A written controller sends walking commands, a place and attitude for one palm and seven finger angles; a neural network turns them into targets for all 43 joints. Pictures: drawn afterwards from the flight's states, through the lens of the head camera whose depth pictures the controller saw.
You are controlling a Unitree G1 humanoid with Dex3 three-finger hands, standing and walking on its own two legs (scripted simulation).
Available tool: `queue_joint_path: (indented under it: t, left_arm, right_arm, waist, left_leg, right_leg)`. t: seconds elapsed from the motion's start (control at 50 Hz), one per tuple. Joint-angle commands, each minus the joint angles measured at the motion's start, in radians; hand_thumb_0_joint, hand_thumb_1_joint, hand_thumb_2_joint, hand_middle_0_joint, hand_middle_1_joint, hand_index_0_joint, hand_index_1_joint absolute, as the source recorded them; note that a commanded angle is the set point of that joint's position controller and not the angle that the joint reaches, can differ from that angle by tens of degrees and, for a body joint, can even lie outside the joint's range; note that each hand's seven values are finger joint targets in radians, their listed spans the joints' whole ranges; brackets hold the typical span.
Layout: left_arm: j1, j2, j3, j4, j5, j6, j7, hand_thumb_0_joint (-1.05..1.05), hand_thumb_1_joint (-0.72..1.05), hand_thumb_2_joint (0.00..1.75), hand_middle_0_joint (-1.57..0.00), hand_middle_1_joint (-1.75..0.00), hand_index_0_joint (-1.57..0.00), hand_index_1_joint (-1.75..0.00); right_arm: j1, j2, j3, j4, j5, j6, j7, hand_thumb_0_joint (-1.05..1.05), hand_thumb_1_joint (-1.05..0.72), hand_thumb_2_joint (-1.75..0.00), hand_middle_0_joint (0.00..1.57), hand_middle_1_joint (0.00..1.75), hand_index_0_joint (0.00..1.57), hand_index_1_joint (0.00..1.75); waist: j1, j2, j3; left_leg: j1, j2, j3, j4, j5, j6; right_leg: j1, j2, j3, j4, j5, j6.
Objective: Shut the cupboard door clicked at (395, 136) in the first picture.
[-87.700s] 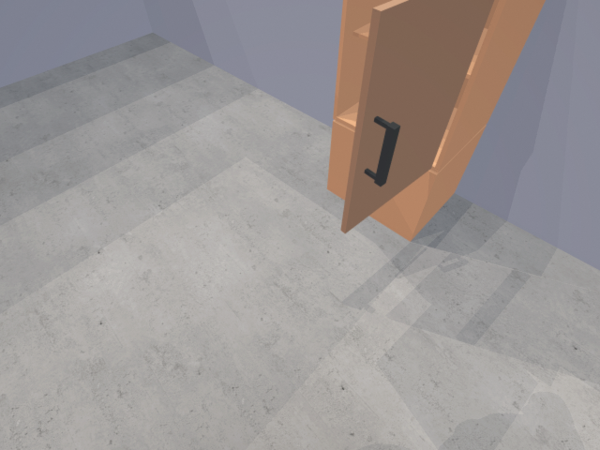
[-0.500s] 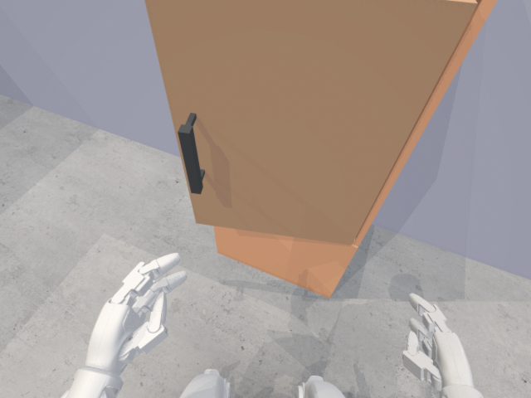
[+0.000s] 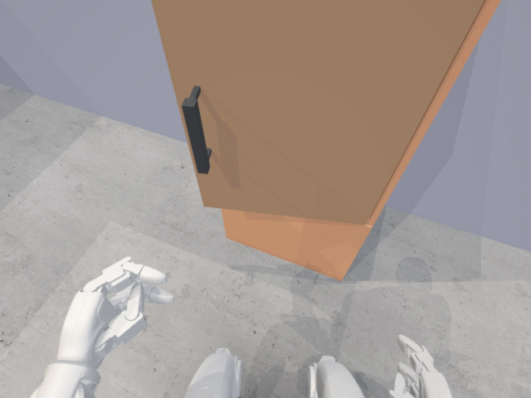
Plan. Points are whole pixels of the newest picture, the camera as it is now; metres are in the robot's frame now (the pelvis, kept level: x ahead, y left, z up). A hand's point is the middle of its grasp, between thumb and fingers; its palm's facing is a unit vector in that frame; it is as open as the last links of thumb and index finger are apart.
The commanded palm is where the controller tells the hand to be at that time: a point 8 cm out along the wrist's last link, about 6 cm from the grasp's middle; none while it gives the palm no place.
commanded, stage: raise the hand and make a fist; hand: left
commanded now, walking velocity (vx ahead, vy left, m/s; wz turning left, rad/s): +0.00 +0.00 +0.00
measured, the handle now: (200, 132) +0.55 +0.16 +0.05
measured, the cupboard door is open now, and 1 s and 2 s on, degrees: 15 15 15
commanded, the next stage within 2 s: bring the fist close to the handle in 1.06 s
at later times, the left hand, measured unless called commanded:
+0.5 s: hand (141, 308) +0.23 +0.18 +0.04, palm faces -0.08 -1.00 -0.03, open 3.1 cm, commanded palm +0.21 +0.24 +0.06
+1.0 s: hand (135, 295) +0.24 +0.18 +0.06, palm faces -0.06 -1.00 -0.04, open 3.1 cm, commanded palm +0.22 +0.24 +0.06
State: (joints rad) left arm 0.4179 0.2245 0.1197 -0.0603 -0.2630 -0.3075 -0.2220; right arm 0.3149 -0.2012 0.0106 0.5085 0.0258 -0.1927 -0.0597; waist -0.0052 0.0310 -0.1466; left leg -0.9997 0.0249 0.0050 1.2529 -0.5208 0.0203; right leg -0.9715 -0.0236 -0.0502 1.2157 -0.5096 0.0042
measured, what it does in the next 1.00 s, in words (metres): stands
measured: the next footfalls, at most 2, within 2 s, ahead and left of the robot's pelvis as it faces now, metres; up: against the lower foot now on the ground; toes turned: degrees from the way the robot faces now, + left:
none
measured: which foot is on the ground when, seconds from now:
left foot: down 0.00-1.00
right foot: down 0.00-1.00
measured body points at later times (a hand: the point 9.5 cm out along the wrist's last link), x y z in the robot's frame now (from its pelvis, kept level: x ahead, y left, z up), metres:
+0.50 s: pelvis +0.02 +0.00 +0.00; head +0.09 +0.01 +0.44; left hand +0.23 +0.23 +0.05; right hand +0.24 -0.21 -0.07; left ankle +0.05 +0.11 -0.63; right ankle +0.05 -0.13 -0.63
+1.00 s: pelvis +0.02 -0.01 +0.00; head +0.09 +0.00 +0.44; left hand +0.24 +0.24 +0.07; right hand +0.20 -0.25 -0.07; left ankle +0.05 +0.11 -0.63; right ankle +0.05 -0.13 -0.63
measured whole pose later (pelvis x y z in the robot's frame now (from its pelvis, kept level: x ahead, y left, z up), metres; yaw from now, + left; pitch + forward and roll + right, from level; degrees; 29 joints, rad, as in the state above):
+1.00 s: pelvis +0.02 -0.01 +0.00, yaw +0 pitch +17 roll -3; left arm 0.39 0.26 0.18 -0.08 -0.32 -0.40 -0.33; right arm 0.26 -0.24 -0.01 0.47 0.02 -0.17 -0.05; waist 0.00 0.03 -0.16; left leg -1.01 0.03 -0.03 1.28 -0.57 0.01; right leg -0.96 -0.01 -0.08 1.23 -0.55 -0.01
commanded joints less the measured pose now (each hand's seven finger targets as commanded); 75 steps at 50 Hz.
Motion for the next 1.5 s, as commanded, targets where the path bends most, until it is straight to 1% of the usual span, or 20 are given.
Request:
queue_joint_path:
  t: [0.0, 0.08, 0.18, 0.26, 0.38, 0.48, 0.5, 0.58, 0.68, 0.72, 0.8, 0.88, 0.94, 1.0, 1.08, 1.18, 1.24, 1.3, 1.4, 1.48]
  left_arm:
    - [-0.053, 0.069, 0.002, -0.231, 0.006, -0.220, 0.003, 0.00, 0.90, 0.90, -0.99, -1.16, -0.99, -1.16]
    - [-0.027, 0.068, -0.054, -0.145, 0.012, -0.172, -0.086, 0.00, 0.90, 0.90, -1.06, -1.24, -1.06, -1.24]
    - [-0.018, 0.215, 0.137, -0.282, -0.019, -0.120, -0.072, 0.00, 0.90, 0.90, -1.15, -1.34, -1.15, -1.34]
    - [0.019, 0.139, 0.134, -0.321, -0.059, -0.154, -0.025, 0.00, 0.90, 0.90, -1.23, -1.42, -1.23, -1.42]
    - [-0.018, 0.070, -0.005, -0.125, -0.006, -0.103, -0.096, 0.00, 0.90, 0.90, -1.30, -1.50, -1.30, -1.50]
    - [-0.097, 0.215, 0.122, -0.237, -0.027, -0.082, -0.137, 0.00, 0.90, 0.90, -1.30, -1.50, -1.30, -1.50]
    - [-0.105, 0.216, 0.147, -0.280, -0.045, -0.095, -0.135, 0.00, 0.90, 0.90, -1.30, -1.50, -1.30, -1.50]
    - [-0.059, 0.203, 0.200, -0.298, -0.083, -0.141, -0.093, 0.00, 0.90, 0.90, -1.30, -1.50, -1.30, -1.50]
    - [-0.010, 0.098, 0.076, -0.113, -0.056, -0.087, -0.122, 0.00, 0.90, 0.90, -1.30, -1.50, -1.30, -1.50]
    - [-0.020, 0.110, 0.060, -0.093, -0.050, -0.060, -0.148, 0.00, 0.90, 0.90, -1.30, -1.50, -1.30, -1.50]
    - [-0.094, 0.203, 0.142, -0.217, -0.067, -0.090, -0.152, 0.00, 0.90, 0.90, -1.30, -1.50, -1.30, -1.50]
    - [-0.084, 0.225, 0.207, -0.279, -0.090, -0.168, -0.100, 0.00, 0.90, 0.90, -1.30, -1.50, -1.30, -1.50]
    - [-0.031, 0.140, 0.138, -0.185, -0.077, -0.170, -0.088, 0.00, 0.90, 0.90, -1.30, -1.50, -1.30, -1.50]
    - [-0.010, 0.127, 0.089, -0.114, -0.051, -0.119, -0.108, 0.00, 0.90, 0.90, -1.30, -1.50, -1.30, -1.50]
    - [-0.060, 0.169, 0.096, -0.154, -0.048, -0.079, -0.135, 0.00, 0.90, 0.90, -1.30, -1.50, -1.30, -1.50]
    - [-0.200, 0.206, 0.153, -0.261, -0.080, -0.164, -0.105, 0.00, 0.90, 0.90, -1.30, -1.50, -1.30, -1.50]
    - [-0.271, 0.149, 0.100, -0.162, -0.063, -0.184, -0.087, 0.00, 0.90, 0.90, -1.30, -1.50, -1.30, -1.50]
    - [-0.316, 0.125, 0.047, -0.047, -0.035, -0.137, -0.101, 0.00, 0.90, 0.90, -1.30, -1.50, -1.30, -1.50]
    - [-0.462, 0.176, 0.049, -0.066, -0.003, -0.033, -0.100, 0.00, 0.90, 0.90, -1.30, -1.50, -1.30, -1.50]
    - [-0.551, 0.205, 0.124, -0.107, -0.014, -0.053, -0.027, 0.00, 0.90, 0.90, -1.30, -1.50, -1.30, -1.50]
  right_arm:
    - [-0.123, -0.151, -0.056, -0.154, -0.015, -0.089, 0.004, 0.00, -0.90, -0.90, 0.20, 0.30, 0.20, 0.30]
    - [-0.102, -0.182, -0.064, -0.163, 0.002, -0.092, 0.003, 0.00, -0.90, -0.90, 0.20, 0.30, 0.20, 0.30]
    - [-0.106, -0.179, -0.076, -0.193, 0.005, -0.072, -0.010, 0.00, -0.90, -0.90, 0.20, 0.30, 0.20, 0.30]
    - [-0.109, -0.149, -0.069, -0.193, -0.005, -0.051, -0.002, 0.00, -0.90, -0.90, 0.20, 0.30, 0.20, 0.30]
    - [-0.085, -0.176, -0.062, -0.185, 0.000, -0.026, 0.004, 0.00, -0.90, -0.90, 0.20, 0.30, 0.20, 0.30]
    - [-0.088, -0.183, -0.060, -0.208, -0.001, -0.031, -0.010, 0.00, -0.90, -0.90, 0.20, 0.30, 0.20, 0.30]
    - [-0.090, -0.174, -0.058, -0.214, -0.004, -0.033, -0.010, 0.00, -0.90, -0.90, 0.20, 0.30, 0.20, 0.30]
    - [-0.102, -0.153, -0.054, -0.199, -0.008, -0.035, -0.007, 0.00, -0.90, -0.90, 0.20, 0.30, 0.20, 0.30]
    - [-0.090, -0.169, -0.060, -0.186, 0.002, -0.021, 0.003, 0.00, -0.90, -0.90, 0.20, 0.30, 0.20, 0.30]
    - [-0.085, -0.180, -0.065, -0.194, 0.008, -0.022, 0.000, 0.00, -0.90, -0.90, 0.20, 0.30, 0.20, 0.30]
    - [-0.093, -0.182, -0.064, -0.210, 0.003, -0.034, -0.009, 0.00, -0.90, -0.90, 0.20, 0.30, 0.20, 0.30]
    - [-0.098, -0.160, -0.060, -0.195, -0.007, -0.042, -0.008, 0.00, -0.90, -0.90, 0.20, 0.30, 0.20, 0.30]
    - [-0.100, -0.162, -0.061, -0.186, -0.004, -0.030, 0.000, 0.00, -0.90, -0.90, 0.20, 0.30, 0.20, 0.30]
    - [-0.094, -0.176, -0.064, -0.194, 0.005, -0.019, 0.005, 0.00, -0.90, -0.90, 0.20, 0.30, 0.20, 0.30]
    - [-0.087, -0.185, -0.064, -0.213, 0.010, -0.018, -0.005, 0.00, -0.90, -0.90, 0.20, 0.30, 0.20, 0.30]
    - [-0.095, -0.175, -0.049, -0.196, -0.005, -0.035, -0.019, 0.00, -0.90, -0.90, 0.20, 0.30, 0.20, 0.30]
    - [-0.091, -0.177, -0.043, -0.165, -0.008, -0.043, -0.016, 0.00, -0.90, -0.90, 0.20, 0.30, 0.20, 0.30]
    - [-0.081, -0.194, -0.044, -0.158, 0.001, -0.039, -0.014, 0.00, -0.90, -0.90, 0.20, 0.30, 0.20, 0.30]
    - [-0.069, -0.204, -0.049, -0.164, 0.008, -0.025, -0.017, 0.00, -0.90, -0.90, 0.20, 0.30, 0.20, 0.30]
    - [-0.071, -0.189, -0.044, -0.151, -0.001, -0.022, -0.015, 0.00, -0.90, -0.90, 0.20, 0.30, 0.20, 0.30]
  waist:
    - [-0.005, 0.018, -0.172]
    - [-0.031, 0.016, -0.126]
    - [0.040, 0.043, -0.294]
    - [0.044, 0.069, -0.299]
    - [-0.041, -0.021, -0.124]
    - [0.003, 0.038, -0.253]
    - [0.016, 0.042, -0.309]
    - [0.044, 0.066, -0.319]
    - [-0.014, -0.009, -0.195]
    - [-0.023, -0.038, -0.176]
    - [0.009, -0.001, -0.277]
    - [0.035, 0.044, -0.296]
    - [0.012, 0.037, -0.214]
    - [-0.004, 0.012, -0.176]
    - [-0.015, -0.022, -0.191]
    - [-0.007, 0.018, -0.225]
    - [-0.030, 0.031, -0.181]
    - [-0.044, 0.005, -0.169]
    - [-0.031, 0.038, -0.280]
    - [-0.004, 0.053, -0.360]
  left_leg:
    - [0.133, -0.020, -0.073, -0.195, 0.109, -0.008]
    - [0.104, -0.022, -0.093, -0.221, -0.005, -0.002]
    - [0.182, -0.027, -0.076, -0.222, 0.144, -0.004]
    - [0.231, -0.027, -0.065, -0.205, 0.269, -0.017]
    - [0.129, -0.020, -0.069, -0.185, 0.146, -0.004]
    - [0.173, -0.025, -0.059, -0.174, 0.217, -0.001]
    - [0.202, -0.027, -0.057, -0.174, 0.255, -0.003]
    - [0.206, -0.029, -0.054, -0.170, 0.309, -0.011]
    - [0.141, -0.027, -0.054, -0.178, 0.214, -0.006]
    - [0.120, -0.027, -0.049, -0.177, 0.182, -0.003]
    - [0.138, -0.029, -0.045, -0.167, 0.215, 0.000]
    - [0.161, -0.030, -0.046, -0.165, 0.257, -0.007]
    - [0.146, -0.028, -0.046, -0.180, 0.182, -0.012]
    - [0.123, -0.028, -0.049, -0.196, 0.132, -0.007]
    - [0.124, -0.029, -0.050, -0.193, 0.126, 0.004]
    - [0.133, -0.028, -0.054, -0.164, 0.136, 0.000]
    - [0.115, -0.027, -0.063, -0.158, 0.073, -0.005]
    - [0.089, -0.026, -0.064, -0.167, 0.027, 0.000]
    - [0.158, -0.025, -0.063, -0.201, 0.087, 0.005]
    - [0.215, -0.025, -0.065, -0.207, 0.212, -0.002]
  right_leg:
    - [0.057, 0.040, -0.018, -0.132, 0.033, -0.039]
    - [0.036, 0.038, -0.007, -0.165, -0.030, -0.037]
    - [0.149, 0.047, -0.011, -0.145, 0.080, -0.042]
    - [0.168, 0.051, -0.026, -0.124, 0.199, -0.041]
    - [0.088, 0.055, -0.020, -0.171, 0.108, -0.033]
    - [0.165, 0.053, 0.002, -0.161, 0.171, -0.042]
    - [0.191, 0.051, 0.000, -0.152, 0.206, -0.042]
    - [0.219, 0.057, -0.006, -0.135, 0.249, -0.045]
    - [0.155, 0.055, -0.010, -0.172, 0.165, -0.032]
    - [0.159, 0.045, 0.010, -0.199, 0.136, -0.027]
    - [0.213, 0.039, 0.035, -0.185, 0.148, -0.034]
    - [0.213, 0.050, 0.020, -0.150, 0.195, -0.042]
    - [0.148, 0.050, 0.002, -0.162, 0.114, -0.036]
    - [0.139, 0.048, 0.007, -0.189, 0.064, -0.034]
    - [0.163, 0.048, 0.022, -0.212, 0.056, -0.032]
    - [0.145, 0.053, 0.023, -0.180, 0.052, -0.038]
    - [0.073, 0.051, 0.009, -0.165, 0.006, -0.036]
    - [0.061, 0.046, 0.018, -0.182, -0.027, -0.032]
    - [0.126, 0.039, 0.016, -0.192, 0.050, -0.032]
    - [0.182, 0.042, 0.000, -0.166, 0.159, -0.038]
